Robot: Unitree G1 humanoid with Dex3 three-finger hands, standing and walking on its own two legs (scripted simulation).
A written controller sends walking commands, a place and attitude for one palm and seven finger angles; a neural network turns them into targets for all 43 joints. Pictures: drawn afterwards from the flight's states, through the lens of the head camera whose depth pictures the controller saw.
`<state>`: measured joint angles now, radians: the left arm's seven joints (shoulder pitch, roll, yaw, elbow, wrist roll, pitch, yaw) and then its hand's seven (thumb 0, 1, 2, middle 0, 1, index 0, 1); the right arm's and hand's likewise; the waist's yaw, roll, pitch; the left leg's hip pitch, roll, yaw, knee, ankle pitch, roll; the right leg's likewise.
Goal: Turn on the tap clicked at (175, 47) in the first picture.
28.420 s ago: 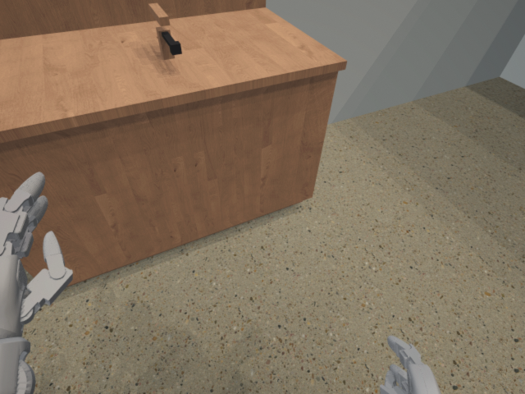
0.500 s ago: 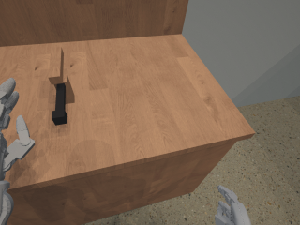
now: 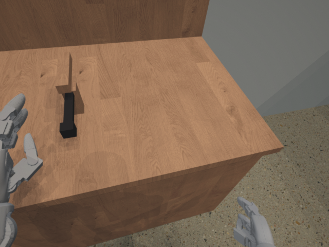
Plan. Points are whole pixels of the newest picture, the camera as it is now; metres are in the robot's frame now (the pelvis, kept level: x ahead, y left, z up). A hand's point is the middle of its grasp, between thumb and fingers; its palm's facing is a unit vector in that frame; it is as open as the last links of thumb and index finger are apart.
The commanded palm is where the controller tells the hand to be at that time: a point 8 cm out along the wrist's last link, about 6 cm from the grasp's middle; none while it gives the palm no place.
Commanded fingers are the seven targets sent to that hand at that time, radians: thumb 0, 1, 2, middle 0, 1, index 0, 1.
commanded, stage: look again from close up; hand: left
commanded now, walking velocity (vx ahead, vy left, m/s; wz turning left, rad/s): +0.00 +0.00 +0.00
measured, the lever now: (68, 129) +0.33 +0.26 +0.10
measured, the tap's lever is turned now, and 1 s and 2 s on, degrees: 0 0 0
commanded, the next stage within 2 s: turn the palm inward beside the body in 0.18 s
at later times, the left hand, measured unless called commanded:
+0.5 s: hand (35, 155) +0.22 +0.25 +0.17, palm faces +0.33 -0.87 -0.37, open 7.4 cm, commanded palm +0.15 +0.28 +0.17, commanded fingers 0.00 0.90 0.90 -0.20 -0.30 -0.20 -0.30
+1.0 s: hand (68, 171) +0.20 +0.19 +0.16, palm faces +0.42 -0.85 -0.31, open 7.4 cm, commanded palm +0.14 +0.24 +0.17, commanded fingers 0.00 0.90 0.90 -0.20 -0.30 -0.20 -0.30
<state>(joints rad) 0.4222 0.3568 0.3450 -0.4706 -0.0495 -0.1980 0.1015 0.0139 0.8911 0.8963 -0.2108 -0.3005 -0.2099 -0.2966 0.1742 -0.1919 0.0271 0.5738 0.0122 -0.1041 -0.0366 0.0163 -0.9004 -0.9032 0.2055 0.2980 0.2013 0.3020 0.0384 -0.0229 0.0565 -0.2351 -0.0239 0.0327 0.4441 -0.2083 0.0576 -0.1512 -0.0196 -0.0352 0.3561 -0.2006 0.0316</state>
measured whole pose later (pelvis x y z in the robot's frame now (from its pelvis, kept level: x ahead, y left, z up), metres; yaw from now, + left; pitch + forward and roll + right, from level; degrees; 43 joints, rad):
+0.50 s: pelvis -0.01 -0.01 -0.01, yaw +0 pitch -1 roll +0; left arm 0.24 0.41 0.41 -0.42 -0.13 0.11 -0.06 0.01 0.90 0.90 -0.20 -0.30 -0.20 -0.30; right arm 0.14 -0.24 0.04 0.59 0.01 -0.11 0.01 0.02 -0.90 -0.90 0.21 0.30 0.20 0.30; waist 0.06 0.01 0.02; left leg -0.28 -0.03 0.04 0.51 -0.22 0.04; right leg -0.24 -0.03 -0.02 0.53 -0.27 0.01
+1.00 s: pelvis -0.02 -0.08 -0.03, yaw +2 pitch -1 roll +0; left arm 0.23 0.42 0.39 -0.30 -0.21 0.08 0.01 0.02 0.89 0.90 -0.21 -0.30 -0.21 -0.30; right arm 0.16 -0.23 0.04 0.66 0.04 -0.15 -0.12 0.02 -0.90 -0.90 0.21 0.30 0.20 0.30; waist 0.06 0.07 -0.03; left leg -0.41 0.02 -0.08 0.73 -0.32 -0.04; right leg -0.35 0.06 -0.10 0.72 -0.37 -0.08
